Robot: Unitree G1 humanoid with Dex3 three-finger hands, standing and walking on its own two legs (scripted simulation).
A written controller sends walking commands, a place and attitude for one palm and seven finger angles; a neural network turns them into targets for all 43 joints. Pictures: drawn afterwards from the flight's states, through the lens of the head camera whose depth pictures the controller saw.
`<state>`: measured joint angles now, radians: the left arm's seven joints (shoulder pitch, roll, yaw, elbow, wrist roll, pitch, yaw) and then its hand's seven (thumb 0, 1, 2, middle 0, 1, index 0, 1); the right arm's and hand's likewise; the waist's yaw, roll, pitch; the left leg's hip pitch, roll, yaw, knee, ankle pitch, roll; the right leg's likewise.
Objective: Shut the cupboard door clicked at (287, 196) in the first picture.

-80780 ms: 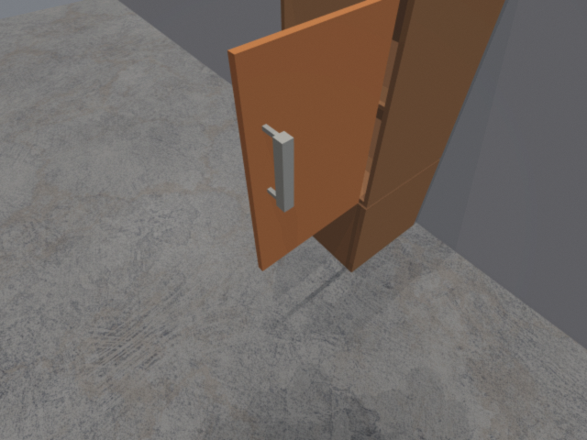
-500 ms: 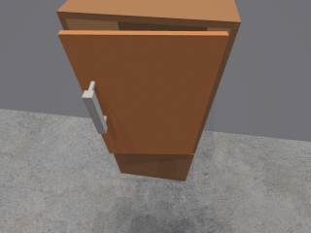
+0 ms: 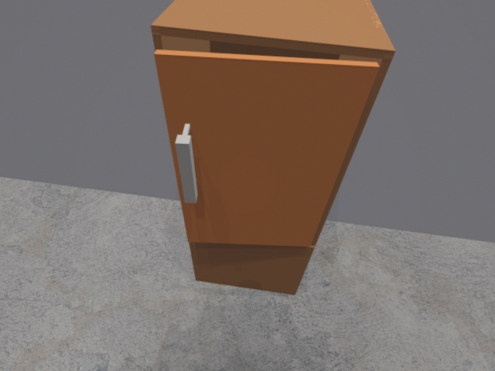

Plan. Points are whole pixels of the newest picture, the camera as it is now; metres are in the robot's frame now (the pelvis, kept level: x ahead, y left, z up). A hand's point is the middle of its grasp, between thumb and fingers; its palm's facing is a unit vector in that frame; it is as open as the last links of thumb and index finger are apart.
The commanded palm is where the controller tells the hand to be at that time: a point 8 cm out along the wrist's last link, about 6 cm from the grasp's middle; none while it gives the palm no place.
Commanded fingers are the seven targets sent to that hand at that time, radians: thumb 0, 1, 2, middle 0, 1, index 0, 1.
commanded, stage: come to a stop and stand still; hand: left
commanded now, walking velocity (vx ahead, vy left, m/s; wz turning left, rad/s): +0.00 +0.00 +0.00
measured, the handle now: (189, 164) +0.51 +0.16 +0.02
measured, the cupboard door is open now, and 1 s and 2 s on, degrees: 7 7 7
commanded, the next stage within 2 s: look again from close up in 0.84 s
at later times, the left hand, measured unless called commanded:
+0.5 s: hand out of the picture +0.04 +0.24 -0.16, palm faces -0.04 -0.96 -0.29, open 7.4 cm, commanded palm none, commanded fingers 0.00 0.90 0.90 -0.20 -0.30 -0.20 -0.30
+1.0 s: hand out of the picture +0.08 +0.23 -0.15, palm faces -0.04 -0.95 -0.30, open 7.4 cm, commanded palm none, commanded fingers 0.00 0.90 0.90 -0.20 -0.30 -0.20 -0.30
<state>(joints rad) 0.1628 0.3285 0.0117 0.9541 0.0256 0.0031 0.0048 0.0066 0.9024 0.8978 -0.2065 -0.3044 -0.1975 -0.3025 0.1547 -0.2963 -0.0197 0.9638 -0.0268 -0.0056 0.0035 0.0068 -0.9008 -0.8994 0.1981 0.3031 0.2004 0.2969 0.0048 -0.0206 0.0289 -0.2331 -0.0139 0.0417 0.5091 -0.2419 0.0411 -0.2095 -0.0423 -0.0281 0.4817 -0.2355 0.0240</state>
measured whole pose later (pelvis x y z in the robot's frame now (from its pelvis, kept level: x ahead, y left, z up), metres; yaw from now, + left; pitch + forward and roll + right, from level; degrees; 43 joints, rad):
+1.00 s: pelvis +0.01 +0.00 +0.01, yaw +0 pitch -3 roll +0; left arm 0.14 0.31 -0.01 1.09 0.02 -0.01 0.01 0.01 0.90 0.90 -0.21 -0.30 -0.20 -0.30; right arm 0.11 -0.30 0.00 1.13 -0.01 -0.02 0.00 0.01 -0.90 -0.90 0.20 0.30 0.20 0.30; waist 0.00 -0.02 0.04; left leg -0.13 -0.03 0.05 0.35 -0.17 0.04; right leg -0.13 -0.05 -0.02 0.35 -0.18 0.04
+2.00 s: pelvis +0.06 -0.03 +0.00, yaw -1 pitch -2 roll +0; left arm 0.33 0.14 0.00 1.15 0.02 -0.02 0.02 0.00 0.91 0.90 -0.20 -0.30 -0.19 -0.30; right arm 0.27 -0.14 0.00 1.19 -0.01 0.00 -0.03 0.00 -0.90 -0.90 0.20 0.30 0.20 0.30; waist 0.00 -0.01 0.04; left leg -0.14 0.03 0.03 0.49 -0.32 -0.02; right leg -0.13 0.00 -0.04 0.48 -0.32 -0.01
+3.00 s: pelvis +0.02 -0.02 +0.00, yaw -1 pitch -1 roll +1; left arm 0.25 0.18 -0.02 1.09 0.02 -0.01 0.02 0.01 0.90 0.90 -0.21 -0.30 -0.20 -0.30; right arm 0.26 -0.20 0.01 1.09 -0.01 -0.02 -0.02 0.01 -0.90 -0.90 0.20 0.30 0.20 0.30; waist 0.00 0.00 0.06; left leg -0.20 0.00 0.08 0.45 -0.24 0.02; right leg -0.21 -0.03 -0.01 0.49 -0.26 0.01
